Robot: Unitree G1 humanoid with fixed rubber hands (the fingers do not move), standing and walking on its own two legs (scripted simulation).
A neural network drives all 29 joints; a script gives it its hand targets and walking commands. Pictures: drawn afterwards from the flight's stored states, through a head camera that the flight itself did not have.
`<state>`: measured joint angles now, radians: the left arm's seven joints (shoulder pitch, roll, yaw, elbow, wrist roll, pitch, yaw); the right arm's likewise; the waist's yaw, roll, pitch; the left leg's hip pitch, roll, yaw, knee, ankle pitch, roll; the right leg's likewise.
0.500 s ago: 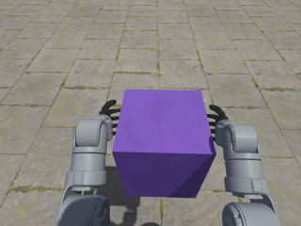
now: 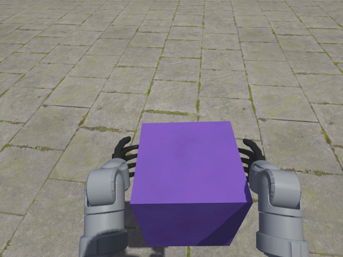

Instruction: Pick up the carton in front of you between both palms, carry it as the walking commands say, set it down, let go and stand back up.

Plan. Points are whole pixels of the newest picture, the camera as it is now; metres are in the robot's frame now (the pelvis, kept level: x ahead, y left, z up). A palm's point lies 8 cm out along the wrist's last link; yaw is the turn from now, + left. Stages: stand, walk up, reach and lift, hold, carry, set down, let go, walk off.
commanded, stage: carry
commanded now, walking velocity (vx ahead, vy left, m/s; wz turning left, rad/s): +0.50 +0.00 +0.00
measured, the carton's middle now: (187, 186) +0.30 +0.00 +0.00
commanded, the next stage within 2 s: none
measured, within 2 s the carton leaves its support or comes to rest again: neither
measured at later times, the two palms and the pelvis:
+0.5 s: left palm (130, 95) +0.57 +0.18 +0.08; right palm (227, 101) +0.54 -0.12 +0.08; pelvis +0.30 +0.05 +0.00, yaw -4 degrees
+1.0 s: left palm (153, 51) +0.85 +0.13 +0.08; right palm (227, 53) +0.85 -0.17 +0.07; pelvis +0.58 -0.02 +0.01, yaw +0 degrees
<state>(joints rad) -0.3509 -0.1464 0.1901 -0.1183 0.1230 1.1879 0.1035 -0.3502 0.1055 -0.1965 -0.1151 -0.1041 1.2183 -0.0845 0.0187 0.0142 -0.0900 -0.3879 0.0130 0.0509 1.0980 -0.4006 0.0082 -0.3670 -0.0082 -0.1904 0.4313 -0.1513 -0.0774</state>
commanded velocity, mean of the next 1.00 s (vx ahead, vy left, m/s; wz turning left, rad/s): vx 0.41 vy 0.00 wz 0.00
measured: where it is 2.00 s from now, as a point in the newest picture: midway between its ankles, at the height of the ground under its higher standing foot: (183, 188)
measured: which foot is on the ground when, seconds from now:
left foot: up 0.00-0.32, down 0.34-0.84, up 0.86-1.00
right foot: down 0.00-0.34, up 0.36-0.78, down 0.80-1.00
